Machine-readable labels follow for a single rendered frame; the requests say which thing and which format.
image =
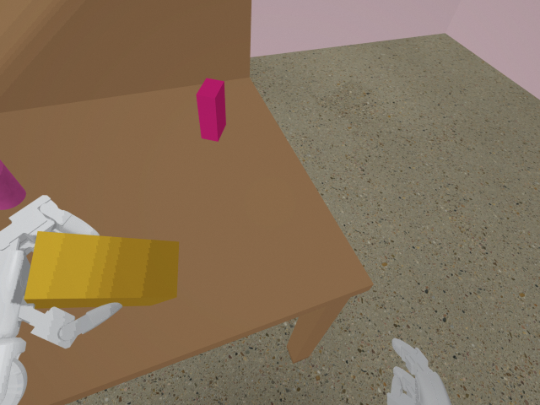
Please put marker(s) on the sponge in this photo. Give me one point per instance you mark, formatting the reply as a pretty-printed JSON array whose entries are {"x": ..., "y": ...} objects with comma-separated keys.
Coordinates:
[{"x": 71, "y": 270}]

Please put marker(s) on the table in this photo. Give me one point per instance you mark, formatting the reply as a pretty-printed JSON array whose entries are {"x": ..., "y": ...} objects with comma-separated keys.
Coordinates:
[{"x": 98, "y": 111}]

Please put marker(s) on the right robot hand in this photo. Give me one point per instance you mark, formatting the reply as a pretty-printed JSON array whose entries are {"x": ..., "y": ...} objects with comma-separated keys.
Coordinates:
[{"x": 426, "y": 388}]

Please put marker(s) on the left robot hand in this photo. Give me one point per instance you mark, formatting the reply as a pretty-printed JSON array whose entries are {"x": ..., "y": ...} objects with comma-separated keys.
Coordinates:
[{"x": 18, "y": 240}]

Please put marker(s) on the robot left forearm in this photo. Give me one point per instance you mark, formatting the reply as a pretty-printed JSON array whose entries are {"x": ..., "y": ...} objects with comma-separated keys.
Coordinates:
[{"x": 13, "y": 375}]

